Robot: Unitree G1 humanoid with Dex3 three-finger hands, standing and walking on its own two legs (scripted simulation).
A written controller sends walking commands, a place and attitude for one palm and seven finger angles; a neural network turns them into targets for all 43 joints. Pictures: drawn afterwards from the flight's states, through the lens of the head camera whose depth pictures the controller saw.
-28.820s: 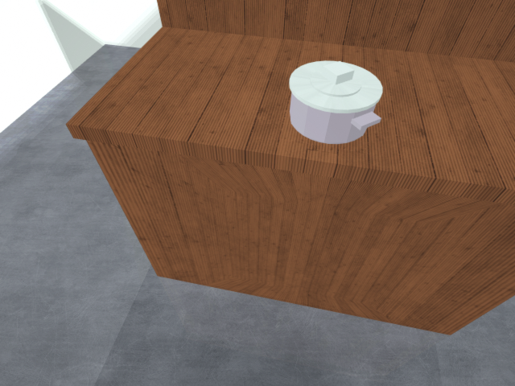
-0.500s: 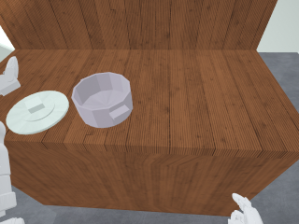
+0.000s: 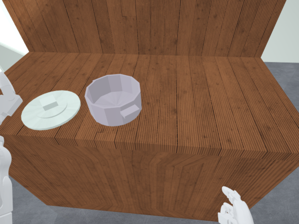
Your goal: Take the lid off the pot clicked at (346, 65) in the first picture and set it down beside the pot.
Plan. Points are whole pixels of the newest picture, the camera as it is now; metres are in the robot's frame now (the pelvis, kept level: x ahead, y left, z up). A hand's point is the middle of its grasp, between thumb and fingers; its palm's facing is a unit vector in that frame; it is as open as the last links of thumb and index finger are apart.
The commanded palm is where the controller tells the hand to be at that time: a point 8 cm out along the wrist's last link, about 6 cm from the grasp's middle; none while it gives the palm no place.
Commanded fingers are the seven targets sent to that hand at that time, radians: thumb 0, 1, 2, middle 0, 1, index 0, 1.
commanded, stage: draw the hand back to the body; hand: left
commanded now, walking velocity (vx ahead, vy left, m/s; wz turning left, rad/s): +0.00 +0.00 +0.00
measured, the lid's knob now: (48, 102) +0.43 +0.41 +0.08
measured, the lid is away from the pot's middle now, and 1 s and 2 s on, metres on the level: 0.22 0.22 0.22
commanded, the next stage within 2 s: step back with the hand held close in 0.56 s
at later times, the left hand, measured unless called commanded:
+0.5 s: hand (3, 137) +0.17 +0.25 +0.26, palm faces +0.49 -0.82 -0.30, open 7.4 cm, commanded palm +0.11 +0.29 +0.26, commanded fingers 0.00 0.90 0.90 -0.20 -0.30 -0.20 -0.30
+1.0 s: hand (19, 143) +0.18 +0.26 +0.22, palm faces +0.32 -0.82 -0.48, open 7.4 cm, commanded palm +0.10 +0.32 +0.26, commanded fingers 0.00 0.90 0.90 -0.20 -0.30 -0.20 -0.30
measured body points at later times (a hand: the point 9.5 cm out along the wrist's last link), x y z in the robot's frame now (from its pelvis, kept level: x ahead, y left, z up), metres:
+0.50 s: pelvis -0.01 +0.01 +0.00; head -0.04 +0.00 +0.45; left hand +0.13 +0.29 +0.27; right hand +0.19 -0.19 -0.08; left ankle +0.01 +0.13 -0.75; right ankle -0.03 -0.13 -0.75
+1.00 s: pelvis -0.03 +0.04 -0.01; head +0.00 +0.06 +0.44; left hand +0.16 +0.30 +0.25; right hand +0.15 -0.21 -0.08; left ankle +0.01 +0.13 -0.75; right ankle -0.03 -0.12 -0.75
